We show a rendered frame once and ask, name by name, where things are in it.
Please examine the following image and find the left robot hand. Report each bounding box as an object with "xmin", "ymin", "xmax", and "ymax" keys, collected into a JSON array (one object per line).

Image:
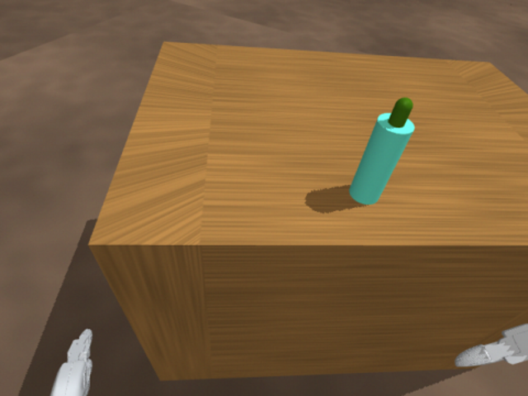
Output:
[{"xmin": 50, "ymin": 329, "xmax": 92, "ymax": 396}]

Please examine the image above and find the bottle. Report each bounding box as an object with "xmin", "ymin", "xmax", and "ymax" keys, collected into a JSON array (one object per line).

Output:
[{"xmin": 349, "ymin": 97, "xmax": 415, "ymax": 205}]

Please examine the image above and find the right robot hand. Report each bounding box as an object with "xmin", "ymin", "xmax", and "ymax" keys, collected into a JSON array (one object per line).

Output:
[{"xmin": 455, "ymin": 323, "xmax": 528, "ymax": 367}]

